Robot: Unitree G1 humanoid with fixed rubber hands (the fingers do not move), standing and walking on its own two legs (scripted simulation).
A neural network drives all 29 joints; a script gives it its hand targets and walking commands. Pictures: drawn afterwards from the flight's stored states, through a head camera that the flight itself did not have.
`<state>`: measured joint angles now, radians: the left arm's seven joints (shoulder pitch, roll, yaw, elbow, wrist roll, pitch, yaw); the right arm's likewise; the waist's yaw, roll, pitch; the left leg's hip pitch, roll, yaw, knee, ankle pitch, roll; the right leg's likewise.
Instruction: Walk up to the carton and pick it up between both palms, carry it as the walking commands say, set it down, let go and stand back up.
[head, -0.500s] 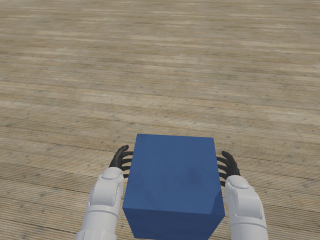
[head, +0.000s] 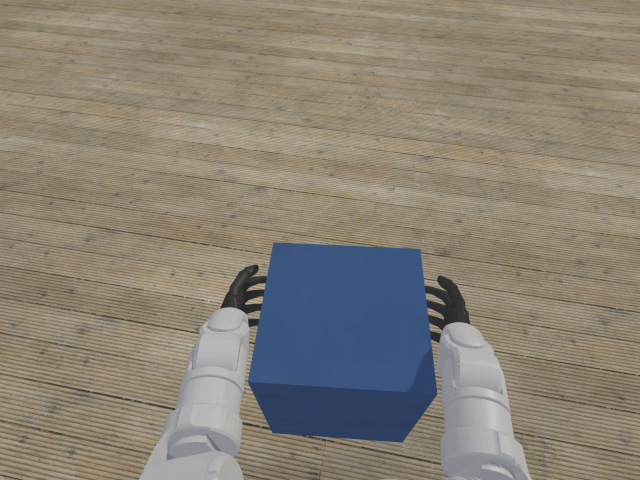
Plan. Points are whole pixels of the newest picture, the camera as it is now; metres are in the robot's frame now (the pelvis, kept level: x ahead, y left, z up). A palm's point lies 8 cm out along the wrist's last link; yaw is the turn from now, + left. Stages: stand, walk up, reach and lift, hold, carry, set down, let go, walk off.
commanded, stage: set down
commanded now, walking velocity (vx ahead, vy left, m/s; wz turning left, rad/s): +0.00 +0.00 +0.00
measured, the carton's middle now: (341, 347) +0.31 -0.06 -0.09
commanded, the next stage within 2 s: none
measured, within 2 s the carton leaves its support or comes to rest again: neither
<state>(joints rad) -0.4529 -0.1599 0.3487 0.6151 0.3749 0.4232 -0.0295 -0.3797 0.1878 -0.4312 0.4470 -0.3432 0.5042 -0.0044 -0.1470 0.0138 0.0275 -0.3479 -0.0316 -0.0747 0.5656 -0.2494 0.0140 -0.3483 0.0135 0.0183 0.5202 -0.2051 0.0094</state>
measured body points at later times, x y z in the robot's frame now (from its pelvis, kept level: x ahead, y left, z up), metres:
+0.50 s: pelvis -0.02 +0.02 -0.06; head +0.14 +0.00 +0.36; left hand +0.38 +0.07 -0.13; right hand +0.30 -0.22 -0.12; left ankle +0.03 +0.11 -0.73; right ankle +0.04 -0.13 -0.73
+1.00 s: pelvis -0.04 -0.01 -0.14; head +0.15 -0.02 +0.27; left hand +0.40 +0.07 -0.21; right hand +0.33 -0.23 -0.21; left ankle +0.03 +0.11 -0.73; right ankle +0.04 -0.13 -0.73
